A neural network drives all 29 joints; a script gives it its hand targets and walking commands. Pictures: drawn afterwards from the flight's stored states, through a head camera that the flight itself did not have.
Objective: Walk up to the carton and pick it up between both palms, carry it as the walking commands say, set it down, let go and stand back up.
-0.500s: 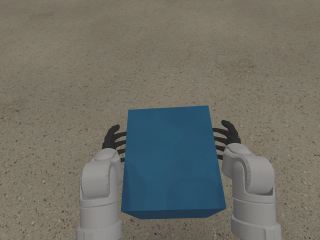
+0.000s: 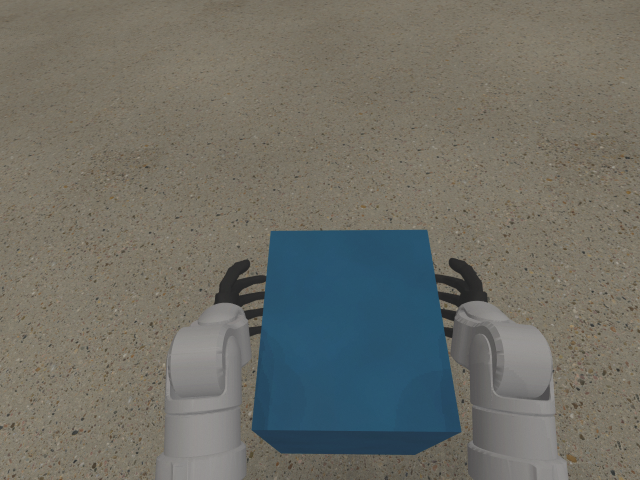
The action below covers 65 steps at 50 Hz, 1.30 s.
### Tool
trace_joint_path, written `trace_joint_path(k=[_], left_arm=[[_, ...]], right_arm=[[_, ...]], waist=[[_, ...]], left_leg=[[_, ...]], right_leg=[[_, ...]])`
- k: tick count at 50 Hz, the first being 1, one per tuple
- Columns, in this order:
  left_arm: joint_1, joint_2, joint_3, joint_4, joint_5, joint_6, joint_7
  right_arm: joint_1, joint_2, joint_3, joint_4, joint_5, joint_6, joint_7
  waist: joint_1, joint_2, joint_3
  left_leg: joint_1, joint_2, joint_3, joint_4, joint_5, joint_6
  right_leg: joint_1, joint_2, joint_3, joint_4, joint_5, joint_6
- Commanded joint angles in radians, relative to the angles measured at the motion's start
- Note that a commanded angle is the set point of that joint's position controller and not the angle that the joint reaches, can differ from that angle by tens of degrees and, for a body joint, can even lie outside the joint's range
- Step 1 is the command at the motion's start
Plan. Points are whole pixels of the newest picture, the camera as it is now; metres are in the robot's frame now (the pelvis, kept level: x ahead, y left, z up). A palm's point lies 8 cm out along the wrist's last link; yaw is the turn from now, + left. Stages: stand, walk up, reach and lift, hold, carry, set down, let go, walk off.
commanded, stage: carry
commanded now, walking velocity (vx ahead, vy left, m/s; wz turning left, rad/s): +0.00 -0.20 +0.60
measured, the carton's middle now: (347, 350) +0.30 -0.01 -0.02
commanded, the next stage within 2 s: none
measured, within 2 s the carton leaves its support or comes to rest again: neither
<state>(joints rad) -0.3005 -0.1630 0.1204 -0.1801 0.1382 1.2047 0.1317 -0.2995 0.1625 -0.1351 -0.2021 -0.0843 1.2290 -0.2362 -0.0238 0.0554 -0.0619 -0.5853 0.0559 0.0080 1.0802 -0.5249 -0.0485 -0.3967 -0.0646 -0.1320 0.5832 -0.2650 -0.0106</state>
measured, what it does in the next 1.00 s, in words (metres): steps to the right, turning left: left foot, then right foot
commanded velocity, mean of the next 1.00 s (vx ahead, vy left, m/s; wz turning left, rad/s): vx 0.00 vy -0.15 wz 0.46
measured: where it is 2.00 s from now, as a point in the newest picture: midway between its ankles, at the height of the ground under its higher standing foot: outside the picture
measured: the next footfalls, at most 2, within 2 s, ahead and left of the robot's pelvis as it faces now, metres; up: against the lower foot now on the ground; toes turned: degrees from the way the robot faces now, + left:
left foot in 0.18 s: +0.00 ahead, +0.07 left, +0.00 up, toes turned +14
right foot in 0.52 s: +0.07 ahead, -0.23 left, +0.00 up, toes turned +13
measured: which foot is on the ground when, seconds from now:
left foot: up 0.00-0.16, down 0.18-0.52, up 0.54-0.80, down 0.82-1.00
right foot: down 0.00-0.18, up 0.20-0.50, down 0.52-0.82, up 0.84-1.00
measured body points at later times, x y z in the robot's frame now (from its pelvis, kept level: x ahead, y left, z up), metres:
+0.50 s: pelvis -0.03 -0.11 +0.00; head +0.00 -0.11 +0.45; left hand +0.23 +0.13 +0.08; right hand +0.32 -0.13 +0.08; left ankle -0.04 +0.06 -0.73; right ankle +0.03 -0.24 -0.73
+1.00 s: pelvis -0.03 -0.21 +0.00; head -0.02 -0.20 +0.45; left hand +0.14 +0.09 +0.07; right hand +0.31 -0.13 +0.08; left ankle -0.08 -0.11 -0.73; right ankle +0.05 -0.31 -0.70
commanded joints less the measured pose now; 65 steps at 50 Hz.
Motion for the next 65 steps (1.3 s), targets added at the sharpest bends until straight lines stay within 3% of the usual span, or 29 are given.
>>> trace_joint_path(k=[1, 6, 8, 9, 10, 11, 14, 16, 21, 24, 25, 26, 27, 28, 30, 32, 38, 40, 41, 42, 43, 45, 48, 52, 54, 55, 56, 60, 65], left_arm=[[-0.422, -1.023, -0.612, -0.095, -0.432, -0.023, -0.291], [-0.403, -0.982, -0.61, -0.051, -0.393, -0.021, -0.267], [-0.411, -0.987, -0.634, -0.026, -0.398, -0.014, -0.266], [-0.401, -0.976, -0.637, 0.01, -0.388, -0.008, -0.266], [-0.448, -1.004, -0.664, -0.022, -0.411, -0.002, -0.27], [-0.476, -1.004, -0.675, -0.038, -0.415, -0.002, -0.273], [-0.572, -1.056, -0.706, -0.099, -0.484, -0.01, -0.284], [-0.61, -1.064, -0.726, -0.131, -0.522, -0.009, -0.287], [-0.516, -1.041, -0.685, -0.082, -0.508, 0.014, -0.279], [-0.42, -1.026, -0.664, -0.018, -0.476, 0.015, -0.279], [-0.455, -1.03, -0.653, -0.02, -0.471, 0.018, -0.282], [-0.434, -1.02, -0.65, -0.016, -0.46, 0.02, -0.285], [-0.437, -1.028, -0.645, -0.002, -0.442, 0.01, -0.289], [-0.429, -1.047, -0.627, -0.002, -0.454, 0.006, -0.295], [-0.456, -1.048, -0.612, -0.055, -0.445, -0.01, -0.302], [-0.452, -1.045, -0.606, -0.077, -0.439, -0.02, -0.291], [-0.42, -0.997, -0.613, -0.032, -0.39, -0.016, -0.263], [-0.44, -1.0, -0.619, -0.002, -0.386, -0.009, -0.264], [-0.435, -1.006, -0.625, 0.025, -0.39, -0.006, -0.266], [-0.492, -1.018, -0.649, -0.019, -0.409, -0.002, -0.273], [-0.551, -1.036, -0.672, -0.045, -0.432, 0.005, -0.276], [-0.617, -1.057, -0.685, -0.072, -0.481, 0.002, -0.291], [-0.647, -1.088, -0.695, -0.078, -0.542, 0.016, -0.308], [-0.581, -1.058, -0.656, -0.023, -0.522, 0.032, -0.314], [-0.561, -1.029, -0.628, 0.016, -0.508, 0.051, -0.321], [-0.547, -1.037, -0.616, 0.042, -0.48, 0.044, -0.324], [-0.516, -1.052, -0.593, 0.071, -0.472, 0.037, -0.329], [-0.571, -1.067, -0.563, 0.055, -0.452, 0.02, -0.321], [-0.552, -1.035, -0.548, 0.052, -0.405, 0.019, -0.308]], right_arm=[[-0.559, 1.051, 0.766, -0.111, 0.448, -0.016, 0.384], [-0.424, 1.018, 0.702, 0.041, 0.43, 0.009, 0.393], [-0.387, 1.016, 0.67, 0.099, 0.402, 0.012, 0.403], [-0.365, 1.021, 0.655, 0.122, 0.394, 0.013, 0.41], [-0.339, 1.015, 0.642, 0.148, 0.37, 0.0, 0.409], [-0.349, 1.04, 0.635, 0.144, 0.376, -0.005, 0.41], [-0.425, 1.081, 0.623, 0.067, 0.369, -0.03, 0.402], [-0.434, 1.08, 0.605, 0.026, 0.362, -0.037, 0.388], [-0.421, 1.01, 0.612, -0.028, 0.345, -0.031, 0.365], [-0.383, 0.983, 0.627, -0.003, 0.333, -0.017, 0.359], [-0.385, 0.996, 0.634, 0.014, 0.326, -0.012, 0.36], [-0.354, 0.98, 0.643, 0.023, 0.322, -0.012, 0.359], [-0.393, 1.023, 0.661, 0.018, 0.348, -0.003, 0.364], [-0.452, 1.032, 0.669, -0.001, 0.358, -0.005, 0.367], [-0.538, 1.083, 0.718, -0.046, 0.406, -0.016, 0.376], [-0.556, 1.063, 0.746, -0.077, 0.441, -0.015, 0.376], [-0.454, 1.041, 0.686, 0.059, 0.43, 0.013, 0.398], [-0.423, 1.042, 0.666, 0.131, 0.408, 0.017, 0.404], [-0.411, 1.041, 0.646, 0.148, 0.394, 0.019, 0.407], [-0.389, 1.037, 0.63, 0.163, 0.368, 0.003, 0.408], [-0.396, 1.065, 0.62, 0.164, 0.37, -0.005, 0.408], [-0.41, 1.08, 0.604, 0.144, 0.36, -0.021, 0.4], [-0.473, 1.082, 0.574, 0.073, 0.351, -0.03, 0.382], [-0.474, 1.043, 0.585, 0.039, 0.32, -0.026, 0.358], [-0.402, 1.033, 0.591, 0.109, 0.306, -0.012, 0.353], [-0.435, 1.044, 0.613, 0.084, 0.321, -0.011, 0.355], [-0.467, 1.041, 0.63, 0.079, 0.335, -0.007, 0.36], [-0.582, 1.118, 0.683, 0.09, 0.409, -0.009, 0.384], [-0.562, 1.128, 0.677, 0.137, 0.416, 0.004, 0.401]], waist=[[0.026, -0.217, -0.277], [0.03, -0.232, -0.35], [0.012, -0.122, -0.333], [0.005, -0.033, -0.303], [0.011, 0.291, -0.243], [0.007, 0.26, -0.272], [0.01, 0.067, -0.256], [0.016, 0.09, -0.283], [0.004, 0.181, -0.32], [0.018, 0.17, -0.328], [0.023, 0.116, -0.348], [0.021, -0.072, -0.393], [0.017, -0.396, -0.368], [0.025, -0.375, -0.38], [0.027, -0.249, -0.339], [0.027, -0.247, -0.289], [0.03, -0.199, -0.359], [0.013, -0.121, -0.356], [0.011, -0.079, -0.347], [0.017, 0.245, -0.295], [0.012, 0.264, -0.284], [0.007, 0.147, -0.305], [0.018, 0.123, -0.303], [0.022, 0.105, -0.312], [0.012, -0.022, -0.375], [0.011, -0.247, -0.383], [0.013, -0.296, -0.388], [0.017, -0.213, -0.324], [0.032, -0.079, -0.29]], left_leg=[[-0.036, 0.007, 0.074, 0.052, 0.027, 0.001], [0.133, -0.027, 0.134, -0.314, 0.054, 0.057], [0.329, 0.012, 0.089, -0.697, 0.302, 0.057], [0.511, 0.17, -0.14, -0.766, 0.318, 0.069], [0.645, 0.456, -0.496, -0.731, 0.914, 0.187], [0.646, 0.428, -0.464, -0.658, 1.08, 0.259], [0.504, 0.302, -0.26, -0.672, 0.847, 0.183], [0.47, 0.215, -0.149, -0.664, 0.727, 0.145], [0.444, 0.207, -0.205, -0.625, 0.672, 0.151], [0.362, 0.165, -0.184, -0.525, 0.747, 0.107], [0.279, 0.125, -0.155, -0.45, 0.716, 0.067], [0.157, 0.055, -0.1, -0.317, 0.432, 0.029], [-0.097, -0.103, 0.088, -0.11, -0.104, -0.039], [-0.073, -0.02, 0.037, 0.089, -0.153, -0.013], [-0.039, -0.005, 0.039, 0.135, -0.031, 0.003], [-0.054, -0.004, 0.069, 0.048, 0.039, -0.005], [0.133, -0.03, 0.137, -0.336, 0.057, 0.064], [0.314, 0.012, 0.099, -0.68, 0.309, 0.066], [0.483, 0.14, -0.076, -0.738, 0.358, 0.068], [0.626, 0.404, -0.384, -0.698, 0.899, 0.171], [0.619, 0.385, -0.337, -0.645, 1.116, 0.237], [0.624, 0.312, -0.207, -0.622, 1.066, 0.218], [0.476, 0.214, -0.049, -0.647, 0.835, 0.153], [0.386, 0.155, 0.008, -0.586, 0.594, 0.123], [0.273, 0.108, -0.006, -0.487, 0.353, 0.07], [0.158, 0.016, 0.062, -0.405, 0.189, 0.004], [0.178, 0.011, 0.052, -0.353, 0.019, 0.012], [0.28, 0.03, 0.079, -0.575, 0.246, 0.014], [0.278, 0.077, 0.036, -0.621, 0.293, 0.008]], right_leg=[[0.243, -0.213, 0.063, -0.179, 0.251, -0.135], [0.307, -0.255, 0.056, -0.075, 0.44, -0.182], [0.18, -0.225, 0.001, 0.02, 0.286, -0.092], [-0.049, -0.214, 0.024, 0.13, 0.091, -0.011], [-0.348, -0.015, -0.066, 0.261, -0.241, 0.076], [-0.365, -0.042, 0.084, 0.435, -0.298, 0.074], [-0.324, -0.044, 0.127, 0.577, -0.104, 0.08], [-0.268, -0.03, 0.109, 0.513, -0.058, 0.097], [-0.141, 0.027, 0.072, 0.246, -0.118, 0.108], [0.055, 0.076, 0.005, -0.084, -0.058, 0.096], [0.211, 0.031, 0.032, -0.202, 0.009, 0.069], [0.352, -0.157, 0.2, -0.27, 0.136, 0.03], [0.403, -0.376, 0.376, -0.234, 0.44, -0.135], [0.343, -0.369, 0.324, -0.191, 0.483, -0.202], [0.253, -0.278, 0.176, -0.192, 0.372, -0.161], [0.278, -0.205, 0.061, -0.162, 0.339, -0.132], [0.309, -0.264, 0.059, -0.081, 0.397, -0.188], [0.224, -0.243, 0.005, 0.031, 0.37, -0.111], [0.036, -0.234, 0.034, 0.111, 0.244, -0.026], [-0.242, -0.064, -0.052, 0.207, -0.081, 0.065], [-0.263, -0.049, 0.039, 0.314, -0.286, 0.067], [-0.255, -0.034, 0.064, 0.367, -0.246, 0.084], [-0.124, -0.017, 0.047, 0.315, -0.114, 0.092], [0.092, 0.035, -0.035, -0.045, 0.029, 0.087], [0.316, -0.099, 0.094, -0.167, 0.242, 0.067], [0.372, -0.249, 0.24, -0.159, 0.536, -0.006], [0.307, -0.312, 0.292, -0.168, 0.495, -0.089], [0.25, -0.2, 0.127, -0.145, 0.37, -0.042], [0.222, -0.13, 0.098, -0.163, 0.086, -0.007]])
